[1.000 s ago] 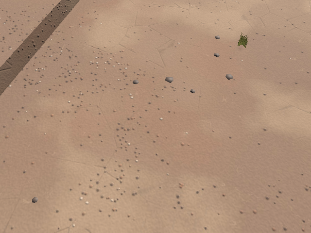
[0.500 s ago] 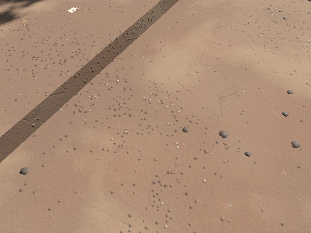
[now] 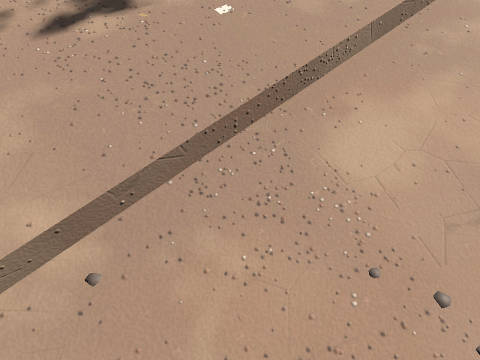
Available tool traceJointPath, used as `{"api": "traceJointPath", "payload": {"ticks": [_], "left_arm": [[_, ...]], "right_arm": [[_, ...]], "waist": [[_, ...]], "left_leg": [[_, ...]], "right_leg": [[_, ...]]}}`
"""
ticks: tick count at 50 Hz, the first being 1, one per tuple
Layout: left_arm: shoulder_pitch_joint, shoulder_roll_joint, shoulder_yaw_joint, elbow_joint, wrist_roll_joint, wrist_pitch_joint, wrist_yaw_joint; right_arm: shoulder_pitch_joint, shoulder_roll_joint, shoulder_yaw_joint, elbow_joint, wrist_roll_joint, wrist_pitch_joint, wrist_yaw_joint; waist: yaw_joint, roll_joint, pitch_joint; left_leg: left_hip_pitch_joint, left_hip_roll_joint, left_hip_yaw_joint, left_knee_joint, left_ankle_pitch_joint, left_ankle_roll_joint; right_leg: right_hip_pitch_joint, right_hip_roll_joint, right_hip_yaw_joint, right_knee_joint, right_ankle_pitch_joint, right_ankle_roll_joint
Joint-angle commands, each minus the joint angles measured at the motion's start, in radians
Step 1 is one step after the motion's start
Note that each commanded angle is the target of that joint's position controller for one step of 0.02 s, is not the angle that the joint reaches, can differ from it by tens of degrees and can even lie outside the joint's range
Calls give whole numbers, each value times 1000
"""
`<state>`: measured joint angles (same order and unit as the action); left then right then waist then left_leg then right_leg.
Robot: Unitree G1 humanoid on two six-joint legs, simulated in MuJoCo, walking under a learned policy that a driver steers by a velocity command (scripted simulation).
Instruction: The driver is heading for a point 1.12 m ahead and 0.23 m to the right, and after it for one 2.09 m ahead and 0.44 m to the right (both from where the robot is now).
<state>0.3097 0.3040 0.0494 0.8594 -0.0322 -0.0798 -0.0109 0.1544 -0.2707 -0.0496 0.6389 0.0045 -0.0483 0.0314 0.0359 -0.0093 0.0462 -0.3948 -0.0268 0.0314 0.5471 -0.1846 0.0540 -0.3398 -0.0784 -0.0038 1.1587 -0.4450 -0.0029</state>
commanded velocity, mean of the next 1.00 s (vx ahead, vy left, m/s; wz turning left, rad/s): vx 0.50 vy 0.00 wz -0.27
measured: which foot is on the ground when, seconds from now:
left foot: down 0.00-0.44, up 0.46-0.92, down 0.94-1.00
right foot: up 0.00-0.40, down 0.42-0.96, up 0.98-1.00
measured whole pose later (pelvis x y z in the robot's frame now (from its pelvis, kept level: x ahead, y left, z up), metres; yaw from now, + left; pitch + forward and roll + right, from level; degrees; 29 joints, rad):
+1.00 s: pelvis +0.58 -0.11 -0.01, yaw -20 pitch +3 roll +0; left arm 0.36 0.30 0.06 0.82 -0.01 -0.04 0.00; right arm 0.09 -0.27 -0.04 0.72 0.00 -0.11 0.04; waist 0.05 -0.02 0.02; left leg -0.48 -0.01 0.04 0.56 -0.13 0.05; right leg -0.14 0.05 0.10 0.84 -0.51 -0.04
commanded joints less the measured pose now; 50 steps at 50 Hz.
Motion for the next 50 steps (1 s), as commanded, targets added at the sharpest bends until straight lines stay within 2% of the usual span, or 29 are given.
{"api": "traceJointPath", "payload": {"ticks": [1,4,7,10,12,16,18,19,20,21,22,23,24,25,26,27,28,31,34,37,39,42,44,45,46,47,48,49,50], "left_arm": [[-23,114,29,-77,3,-9,0],[-4,67,25,-65,1,28,6],[-74,54,25,-87,8,32,7],[-148,35,18,-107,12,22,-10],[-216,18,8,-134,14,20,-22],[-296,23,6,-194,15,20,-47],[-280,43,16,-215,15,22,-58],[-237,64,27,-214,15,26,-59],[-136,98,46,-197,14,29,-56],[22,153,78,-161,11,32,-44],[145,252,105,-143,8,42,-20],[90,295,105,-172,3,32,-23],[108,209,82,-182,9,26,-27],[78,157,68,-177,15,20,-23],[15,133,58,-182,16,15,-22],[-43,90,45,-192,22,13,-18],[-69,77,37,-206,36,12,-14],[-63,100,41,-194,32,1,-7],[-38,118,44,-173,27,0,7],[-4,126,44,-152,22,4,11],[33,134,45,-131,19,6,10],[66,136,48,-104,16,17,12],[67,146,53,-93,16,26,17],[56,152,56,-92,16,30,20],[34,154,55,-95,17,35,22],[29,130,44,-100,23,36,22],[62,72,20,-121,49,33,22],[191,-8,-1,-123,26,12,14],[110,98,16,-116,8,0,9]], "right_arm": [[91,-103,-37,-13,-13,-27,-4],[70,-106,-43,18,-17,-57,-8],[90,-113,-47,52,-26,-65,-23],[89,-128,-48,70,-21,-64,-32],[119,-143,-53,92,-15,-60,-38],[168,-166,-65,133,4,-31,-45],[151,-190,-72,135,9,-13,-54],[142,-207,-77,132,10,-4,-60],[131,-215,-78,129,11,6,-65],[121,-205,-71,124,13,9,-70],[160,-141,-45,103,-17,-4,-70],[229,-39,-10,59,-22,-38,-51],[123,-138,-28,54,13,-76,-31],[57,-153,-29,36,43,-92,-22],[42,-136,-25,40,30,-97,-27],[37,-147,-33,52,5,-90,-34],[59,-146,-37,59,-1,-77,-33],[89,-108,-30,69,-11,-45,-36],[-1,-85,-19,45,-14,-38,-38],[-96,-66,-9,30,-6,-49,-26],[-149,-66,-7,18,4,-55,-16],[-193,-84,-11,-3,6,-64,-1],[-172,-101,-16,-4,4,-69,7],[-134,-113,-21,4,4,-71,8],[-49,-134,-34,27,2,-73,5],[92,-177,-53,66,-4,-73,-2],[257,-248,-68,86,-17,-71,-9],[306,-282,-78,120,-13,-65,-1],[293,-184,-52,111,10,-62,0]], "waist": [[-44,103,-113],[-14,88,-66],[-30,65,-21],[-55,60,2],[-86,48,27],[-109,47,51],[-81,74,19],[-53,97,-24],[6,103,-85],[92,77,-169],[112,-98,-274],[9,-283,-400],[89,-135,-416],[84,-86,-282],[33,19,-178],[2,17,-133],[-25,-13,-113],[-49,-24,-91],[-22,-34,-54],[23,-47,-38],[49,-55,-19],[58,-59,3],[34,-75,-2],[10,-88,-20],[-42,-91,-69],[-108,-71,-172],[-150,60,-332],[-92,350,-427],[-139,217,-353]], "left_leg": [[309,270,-287,-300,182,183],[218,269,-177,-391,210,190],[244,258,-77,-418,243,166],[264,236,25,-433,252,129],[300,252,58,-439,254,120],[467,302,95,-366,360,100],[514,310,123,-267,625,76],[526,306,137,-181,807,61],[507,289,154,-32,928,43],[401,246,179,192,876,7],[136,180,182,521,416,-40],[-263,-54,7,858,-392,-96],[-371,6,-161,894,-367,-65],[-407,53,-140,847,-287,-40],[-372,104,-124,743,-212,-34],[-310,138,-115,658,-172,-40],[-244,154,-115,634,-145,-47],[-207,161,-86,526,-86,-85],[-244,158,-71,335,98,-109],[-189,121,-49,120,288,-105],[-179,103,-46,49,334,-98],[-233,90,-57,-22,260,-63],[-214,81,-58,-50,180,-32],[-160,65,-44,-59,139,-15],[-35,34,-12,-84,133,9],[188,50,-22,-71,168,46],[502,244,-248,-26,191,127],[773,417,-715,-167,-74,274],[740,394,-744,-240,-275,234]], "right_leg": [[-295,-83,77,30,130,-6],[-282,-75,95,-22,214,20],[-363,-58,127,-157,369,34],[-335,-35,82,-349,534,24],[-332,-27,46,-436,571,12],[-390,-10,3,-528,462,-32],[-329,32,-49,-542,355,-66],[-254,70,-85,-532,298,-87],[-118,114,-109,-539,270,-113],[127,148,-93,-600,328,-153],[429,-36,201,-606,387,-226],[722,-251,798,-776,195,-443],[735,-245,800,-855,115,-399],[622,-218,637,-857,154,-350],[455,-179,515,-860,267,-313],[338,-147,423,-871,388,-293],[253,-127,379,-893,467,-290],[154,-104,276,-945,605,-296],[144,-66,187,-971,621,-261],[150,-35,133,-972,536,-217],[182,-61,155,-973,467,-215],[308,-117,195,-918,495,-210],[370,-147,214,-874,569,-192],[385,-146,211,-832,671,-179],[381,-118,186,-738,832,-161],[315,-63,144,-562,873,-133],[106,17,102,-251,578,-95],[-260,179,93,52,-101,-35],[-380,122,173,139,-128,-41]]}}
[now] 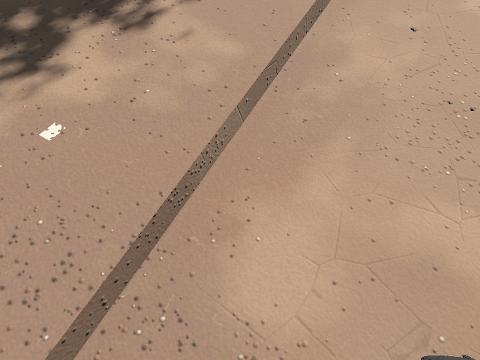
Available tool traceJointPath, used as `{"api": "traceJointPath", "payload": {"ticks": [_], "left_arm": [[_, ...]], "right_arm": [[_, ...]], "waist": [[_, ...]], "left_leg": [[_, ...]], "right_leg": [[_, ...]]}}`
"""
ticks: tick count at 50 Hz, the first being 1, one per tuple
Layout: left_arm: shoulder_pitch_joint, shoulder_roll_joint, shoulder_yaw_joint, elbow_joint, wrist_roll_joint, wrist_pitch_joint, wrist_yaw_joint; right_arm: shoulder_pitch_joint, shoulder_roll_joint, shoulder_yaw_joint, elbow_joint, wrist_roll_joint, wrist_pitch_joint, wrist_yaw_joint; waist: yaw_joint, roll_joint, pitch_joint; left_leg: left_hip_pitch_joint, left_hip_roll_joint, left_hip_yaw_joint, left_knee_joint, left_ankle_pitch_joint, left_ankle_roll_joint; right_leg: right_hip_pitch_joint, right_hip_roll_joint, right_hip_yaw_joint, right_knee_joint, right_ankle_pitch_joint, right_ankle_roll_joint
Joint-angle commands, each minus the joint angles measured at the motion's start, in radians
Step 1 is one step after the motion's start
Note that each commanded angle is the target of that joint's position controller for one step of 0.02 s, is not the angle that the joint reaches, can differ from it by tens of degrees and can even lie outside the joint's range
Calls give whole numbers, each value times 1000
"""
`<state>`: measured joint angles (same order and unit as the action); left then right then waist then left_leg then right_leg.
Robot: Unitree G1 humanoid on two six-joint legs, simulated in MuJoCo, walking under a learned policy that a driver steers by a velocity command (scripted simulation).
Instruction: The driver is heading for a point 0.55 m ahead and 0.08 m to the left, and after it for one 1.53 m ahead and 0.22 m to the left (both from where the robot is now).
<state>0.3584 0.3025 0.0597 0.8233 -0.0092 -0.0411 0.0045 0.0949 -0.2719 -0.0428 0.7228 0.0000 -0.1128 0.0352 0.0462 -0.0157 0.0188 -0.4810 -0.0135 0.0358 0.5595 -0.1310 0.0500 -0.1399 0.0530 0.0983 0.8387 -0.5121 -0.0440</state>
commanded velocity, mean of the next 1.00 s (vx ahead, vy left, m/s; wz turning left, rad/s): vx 0.40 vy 0.00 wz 0.25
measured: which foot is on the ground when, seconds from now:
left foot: down 0.00-0.48, up 0.50-0.92, down 0.94-1.00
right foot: up 0.00-0.44, down 0.46-0.96, up 0.98-1.00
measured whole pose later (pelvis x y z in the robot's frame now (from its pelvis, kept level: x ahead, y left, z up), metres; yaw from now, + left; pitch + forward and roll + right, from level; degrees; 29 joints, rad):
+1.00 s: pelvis +0.48 +0.01 +0.00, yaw +18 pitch +2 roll -2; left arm 0.16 0.30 0.07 0.82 0.00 -0.03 0.02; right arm 0.11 -0.30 -0.07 0.69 -0.01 -0.02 0.03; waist 0.02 0.00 0.07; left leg -0.50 -0.01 0.02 0.60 -0.14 0.08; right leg -0.26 -0.04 -0.10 0.95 -0.55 0.04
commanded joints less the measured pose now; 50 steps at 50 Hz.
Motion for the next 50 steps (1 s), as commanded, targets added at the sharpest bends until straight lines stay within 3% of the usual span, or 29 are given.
{"api": "traceJointPath", "payload": {"ticks": [1,2,3,4,7,10,14,17,20,21,22,23,24,25,26,27,28,29,31,32,35,38,41,45,46,47,48,49,50], "left_arm": [[-46,137,17,-112,-28,-47,-10],[-104,127,14,-125,-19,-50,-8],[-122,117,17,-129,-5,-50,-8],[-99,104,18,-125,-2,-45,-9],[-71,62,10,-118,2,-24,-5],[-162,44,2,-145,9,-23,-4],[-292,19,-8,-173,3,-37,-17],[-377,24,-8,-203,-4,-45,-31],[-386,51,1,-221,-3,-59,-44],[-352,66,7,-212,-2,-63,-44],[-271,88,20,-190,1,-67,-40],[-127,135,44,-150,8,-67,-32],[53,210,65,-126,25,-64,-20],[84,263,74,-104,20,-51,-22],[78,159,52,-114,14,-47,-20],[12,118,36,-117,10,-49,-15],[-61,96,26,-120,14,-51,-15],[-109,69,20,-117,18,-55,-17],[-156,45,17,-106,24,-68,-18],[-173,47,19,-100,25,-73,-17],[-192,87,33,-80,30,-71,-3],[-205,114,41,-75,25,-51,19],[-176,139,49,-56,9,-30,30],[-211,171,65,-58,-26,0,39],[-215,159,62,-57,-30,7,41],[-158,133,53,-43,-17,7,36],[-97,48,23,-65,46,4,25],[-42,43,8,-75,38,0,12],[-110,123,27,-58,0,5,5]], "right_arm": [[280,-149,-46,18,13,7,-10],[217,-141,-40,8,0,11,-13],[178,-124,-33,5,-8,13,-12],[159,-110,-27,3,-16,10,-12],[156,-121,-28,22,-1,0,-12],[178,-153,-37,45,1,6,-22],[234,-170,-39,78,12,18,-30],[294,-176,-40,113,19,33,-31],[300,-192,-49,130,24,51,-39],[289,-203,-53,130,24,56,-42],[264,-207,-53,127,25,59,-44],[262,-178,-42,122,18,59,-45],[258,-110,-16,90,-8,55,-45],[413,-5,14,84,8,36,-38],[353,-123,-14,104,34,28,-37],[253,-173,-32,75,45,26,-37],[208,-161,-33,66,38,30,-43],[197,-149,-37,63,26,37,-44],[233,-111,-39,73,31,61,-43],[228,-93,-38,69,32,73,-45],[193,-72,-38,33,13,90,-46],[117,-46,-28,2,9,87,-24],[49,-57,-32,-39,8,90,1],[82,-119,-61,-65,1,99,19],[159,-142,-76,-46,0,95,17],[237,-202,-100,-26,-4,88,1],[253,-300,-116,-39,-9,90,-27],[205,-297,-99,-83,-27,86,-26],[178,-218,-79,-98,-16,86,-16]], "waist": [[-150,151,-183],[-126,70,-105],[-100,58,-54],[-69,85,-50],[-41,102,-37],[-60,77,-7],[-110,75,13],[-139,75,37],[-109,88,42],[-85,98,25],[-32,99,-17],[33,81,-119],[99,-36,-289],[26,-314,-421],[70,-189,-361],[67,-129,-212],[34,-73,-137],[5,-81,-82],[-41,-103,-47],[-54,-88,-23],[-78,-59,2],[-52,-59,-6],[-25,-52,-30],[-71,-66,-60],[-111,-41,-94],[-138,49,-142],[-83,300,-211],[-49,312,-394],[-103,130,-396]], "left_leg": [[698,352,-605,-272,-320,196],[563,315,-503,-292,-203,179],[462,283,-434,-318,-102,180],[401,258,-386,-341,-31,176],[325,235,-280,-398,90,197],[323,219,-201,-430,157,193],[340,182,-114,-426,170,153],[406,218,-139,-394,155,150],[477,258,-194,-322,196,130],[484,261,-206,-285,245,121],[467,238,-191,-199,357,102],[397,180,-156,-30,403,72],[199,102,-105,281,146,29],[-163,-35,-82,600,-445,-26],[-259,15,-177,715,-441,-25],[-305,57,-160,731,-347,-19],[-271,99,-139,704,-264,-24],[-239,124,-141,662,-208,-30],[-150,153,-144,620,-153,-37],[-143,151,-138,606,-147,-46],[-160,141,-116,485,-79,-79],[-80,121,-51,260,103,-80],[-45,99,-24,134,153,-62],[25,50,13,53,2,1],[139,12,29,-28,50,28],[297,2,-12,-115,280,61],[544,244,-315,-47,830,164],[686,438,-663,-103,785,386],[624,386,-558,-147,645,350]], "right_leg": [[-633,-60,36,454,35,-5],[-606,-106,1,412,117,-1],[-577,-136,-6,351,170,7],[-519,-160,-4,319,204,12],[-488,-176,-31,223,237,42],[-528,-184,-44,56,387,67],[-469,-145,-82,-188,585,67],[-468,-126,-80,-270,592,55],[-442,-108,-60,-339,497,27],[-385,-96,-66,-352,464,17],[-258,-74,-88,-385,456,-1],[-29,-83,-87,-376,474,-31],[278,-274,102,-332,496,-94],[571,-486,528,-433,300,-241],[502,-457,575,-514,118,-215],[371,-426,421,-537,117,-171],[236,-387,314,-568,206,-151],[134,-358,231,-602,281,-147],[23,-318,104,-666,368,-136],[-11,-319,50,-677,485,-141],[-36,-317,-103,-655,854,-150],[-46,-273,-234,-644,878,-129],[38,-299,-258,-602,887,-121],[124,-335,-262,-418,990,-79],[104,-302,-280,-287,989,-50],[37,-227,-299,-96,848,4],[-243,-125,-303,223,148,77],[-428,3,-122,495,-243,116],[-449,-56,-21,527,-165,106]]}}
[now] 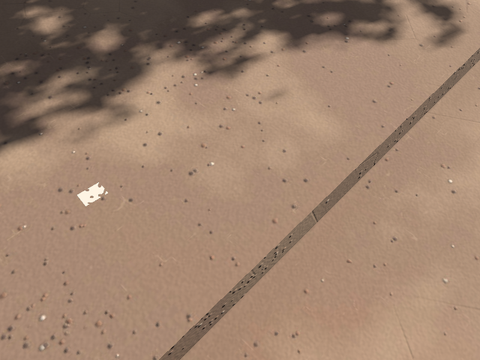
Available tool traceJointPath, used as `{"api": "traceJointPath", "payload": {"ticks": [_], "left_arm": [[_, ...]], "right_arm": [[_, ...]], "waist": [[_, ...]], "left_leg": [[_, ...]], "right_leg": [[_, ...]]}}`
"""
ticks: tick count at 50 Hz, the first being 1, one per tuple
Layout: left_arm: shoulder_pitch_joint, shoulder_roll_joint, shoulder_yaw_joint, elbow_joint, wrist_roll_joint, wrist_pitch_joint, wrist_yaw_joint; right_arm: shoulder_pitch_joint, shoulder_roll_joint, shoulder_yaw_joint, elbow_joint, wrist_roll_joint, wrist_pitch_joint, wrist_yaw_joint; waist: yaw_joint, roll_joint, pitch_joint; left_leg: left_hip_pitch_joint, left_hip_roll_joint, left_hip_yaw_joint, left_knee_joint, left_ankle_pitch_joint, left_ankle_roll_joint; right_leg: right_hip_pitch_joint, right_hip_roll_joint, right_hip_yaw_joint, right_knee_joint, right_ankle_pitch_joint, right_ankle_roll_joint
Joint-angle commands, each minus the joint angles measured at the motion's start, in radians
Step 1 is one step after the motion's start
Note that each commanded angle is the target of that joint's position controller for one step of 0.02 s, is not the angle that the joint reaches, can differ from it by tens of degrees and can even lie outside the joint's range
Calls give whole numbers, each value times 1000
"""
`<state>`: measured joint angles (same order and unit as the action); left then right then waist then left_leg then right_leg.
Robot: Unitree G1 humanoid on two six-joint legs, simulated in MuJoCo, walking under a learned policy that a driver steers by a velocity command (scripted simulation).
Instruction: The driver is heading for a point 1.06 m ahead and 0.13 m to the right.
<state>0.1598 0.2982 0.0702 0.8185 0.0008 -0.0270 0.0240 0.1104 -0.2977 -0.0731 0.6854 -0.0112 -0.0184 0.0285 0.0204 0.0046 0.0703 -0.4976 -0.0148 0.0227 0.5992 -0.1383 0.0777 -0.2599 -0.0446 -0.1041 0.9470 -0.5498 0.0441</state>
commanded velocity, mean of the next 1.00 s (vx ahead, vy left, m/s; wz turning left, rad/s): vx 0.03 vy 0.00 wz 0.09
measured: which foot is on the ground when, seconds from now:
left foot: down 0.00-1.00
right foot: up 0.00-0.30, down 0.32-1.00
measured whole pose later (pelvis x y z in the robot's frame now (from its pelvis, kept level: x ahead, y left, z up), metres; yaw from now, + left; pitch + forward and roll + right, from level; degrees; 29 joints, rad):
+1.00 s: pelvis +0.09 -0.06 +0.02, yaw +3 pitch -2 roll +0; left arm 0.18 0.25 0.02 1.03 0.01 -0.01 0.02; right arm 0.12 -0.25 -0.04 1.06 0.00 0.01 -0.04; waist 0.01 0.00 0.04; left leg -0.22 0.01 -0.05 0.45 -0.20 -0.03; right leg -0.12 0.01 -0.02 0.45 -0.30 -0.02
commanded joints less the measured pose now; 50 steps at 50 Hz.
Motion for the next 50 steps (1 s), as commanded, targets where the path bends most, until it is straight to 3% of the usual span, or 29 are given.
{"api": "traceJointPath", "payload": {"ticks": [1,2,3,4,6,9,12,15,16,17,18,19,20,21,24,32,50], "left_arm": [[33,122,16,-68,-23,-2,-11],[14,103,15,-54,-10,10,1],[-3,111,19,-55,1,25,13],[12,106,20,-50,1,37,15],[44,84,15,-34,0,45,21],[24,61,6,-24,2,48,27],[2,69,7,-15,-2,49,22],[40,52,5,17,5,40,9],[44,55,2,23,18,36,3],[45,98,6,17,29,32,3],[0,141,15,26,18,31,3],[-13,82,4,27,17,23,-5],[-28,59,-6,31,26,12,-8],[-43,63,-9,35,29,2,-9],[-3,66,-13,62,13,-17,-4],[31,62,-22,110,5,-6,1],[31,63,-34,181,6,12,-4]], "right_arm": [[112,-151,-35,-56,5,-12,-9],[73,-118,-24,-47,15,-11,-12],[41,-103,-18,-43,15,-8,-19],[27,-115,-19,-38,2,-4,-24],[7,-116,-18,-33,-13,-4,-32],[-4,-113,-17,-11,-10,-3,-43],[-6,-104,-10,13,-12,3,-46],[-17,-75,4,40,0,11,-44],[22,-49,14,62,-1,9,-43],[45,-32,20,73,-12,5,-41],[84,-20,17,73,-12,0,-37],[29,-37,16,79,-20,1,-40],[-3,-50,10,76,-14,4,-43],[-1,-45,10,87,-10,9,-49],[13,-53,7,119,-8,15,-52],[13,-46,5,207,3,10,-54],[-2,-70,12,355,7,18,-71]], "waist": [[-61,80,-344],[-42,8,-265],[-25,26,-224],[-5,62,-208],[9,95,-208],[-5,107,-216],[-23,127,-189],[8,110,-151],[7,83,-139],[-14,12,-123],[-84,-126,-102],[-50,-136,-92],[-48,-137,-76],[-54,-136,-71],[-36,-84,-66],[-11,-5,-93],[-16,-14,-73]], "left_leg": [[557,335,-432,-191,521,264],[449,290,-368,-211,409,210],[346,266,-334,-239,333,187],[263,241,-305,-267,290,176],[215,222,-264,-290,270,175],[205,209,-239,-305,155,162],[187,202,-253,-328,-58,144],[146,169,-243,-307,-228,86],[127,139,-229,-294,-277,37],[102,94,-190,-228,-289,-12],[149,17,-101,-214,-235,-52],[273,10,-79,-173,-140,-77],[325,19,-87,-156,-90,-70],[349,30,-96,-151,-64,-57],[324,42,-115,-168,-19,-39],[342,45,-111,-167,128,-58],[361,50,-98,-182,129,-71]], "right_leg": [[-371,6,168,378,-57,3],[-362,-28,166,300,-7,4],[-311,-43,171,232,37,8],[-235,-34,158,201,76,11],[-170,-22,147,98,104,21],[-106,-25,148,-67,156,26],[-49,-16,136,-189,205,19],[73,10,95,-432,334,-17],[119,-8,115,-508,395,-37],[134,-101,212,-551,444,-72],[21,-130,238,-552,309,-119],[-97,-107,242,-607,123,-117],[-144,-90,231,-634,80,-89],[-151,-75,213,-634,117,-65],[-78,-50,181,-594,242,-50],[24,-27,157,-562,421,-70],[57,-3,141,-593,464,-78]]}}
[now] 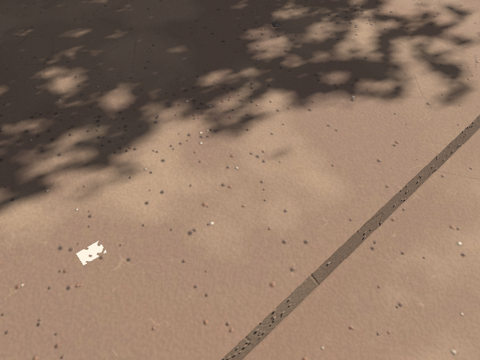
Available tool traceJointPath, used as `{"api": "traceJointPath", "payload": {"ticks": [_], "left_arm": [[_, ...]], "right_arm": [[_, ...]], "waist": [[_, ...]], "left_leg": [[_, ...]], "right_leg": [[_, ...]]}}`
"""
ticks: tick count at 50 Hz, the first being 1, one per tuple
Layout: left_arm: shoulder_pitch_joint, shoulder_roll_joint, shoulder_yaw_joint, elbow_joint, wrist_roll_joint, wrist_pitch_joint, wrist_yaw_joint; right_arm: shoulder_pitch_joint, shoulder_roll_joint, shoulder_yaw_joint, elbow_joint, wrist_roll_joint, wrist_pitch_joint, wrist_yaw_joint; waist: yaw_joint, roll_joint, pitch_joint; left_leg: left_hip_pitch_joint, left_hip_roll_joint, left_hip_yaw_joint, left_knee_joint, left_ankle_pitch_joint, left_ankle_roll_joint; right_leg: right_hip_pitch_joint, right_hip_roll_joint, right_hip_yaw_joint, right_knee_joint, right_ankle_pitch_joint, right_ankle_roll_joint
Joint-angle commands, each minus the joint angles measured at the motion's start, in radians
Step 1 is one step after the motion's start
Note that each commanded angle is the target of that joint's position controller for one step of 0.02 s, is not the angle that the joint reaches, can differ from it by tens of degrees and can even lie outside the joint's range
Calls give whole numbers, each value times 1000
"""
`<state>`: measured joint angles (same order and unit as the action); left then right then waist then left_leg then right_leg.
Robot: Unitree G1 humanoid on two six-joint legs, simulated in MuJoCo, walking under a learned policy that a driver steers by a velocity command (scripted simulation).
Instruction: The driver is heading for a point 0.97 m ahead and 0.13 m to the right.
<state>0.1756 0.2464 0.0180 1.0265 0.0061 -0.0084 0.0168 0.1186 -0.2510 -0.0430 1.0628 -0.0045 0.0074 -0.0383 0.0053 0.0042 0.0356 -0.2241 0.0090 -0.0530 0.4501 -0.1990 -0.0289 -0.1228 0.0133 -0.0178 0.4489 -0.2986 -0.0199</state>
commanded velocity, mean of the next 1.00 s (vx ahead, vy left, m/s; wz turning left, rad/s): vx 0.00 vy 0.00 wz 0.00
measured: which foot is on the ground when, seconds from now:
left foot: down 0.00-1.00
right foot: down 0.00-1.00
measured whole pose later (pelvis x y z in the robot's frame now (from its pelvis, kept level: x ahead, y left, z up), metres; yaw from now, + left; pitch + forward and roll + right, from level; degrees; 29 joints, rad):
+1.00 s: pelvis +0.00 -0.01 +0.00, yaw +0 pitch -1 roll +0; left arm 0.29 0.21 0.00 1.06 0.00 -0.01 0.02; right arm 0.19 -0.22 -0.02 1.15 0.00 0.00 -0.05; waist 0.00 0.00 0.02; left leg -0.23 0.03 -0.06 0.44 -0.20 -0.05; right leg -0.13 0.03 -0.02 0.44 -0.30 -0.04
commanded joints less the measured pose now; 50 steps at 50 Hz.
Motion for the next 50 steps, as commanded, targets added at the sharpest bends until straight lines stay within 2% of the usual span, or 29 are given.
{"api": "traceJointPath", "payload": {"ticks": [1,21,50], "left_arm": [[17,116,18,-24,0,-7,4],[90,103,5,9,-1,-8,8],[181,71,3,17,-5,-10,10]], "right_arm": [[-10,-117,-17,-17,0,-8,-4],[27,-106,-4,50,0,-9,-11],[103,-78,4,67,4,-9,-19]], "waist": [[-1,-14,-37],[-2,-5,-13],[-1,-5,3]], "left_leg": [[87,26,-21,-34,186,34],[64,24,-11,-50,138,24],[49,24,-5,-44,145,18]], "right_leg": [[-82,-60,55,-97,208,-14],[-99,-49,53,-117,146,-18],[-98,-43,51,-113,180,-23]]}}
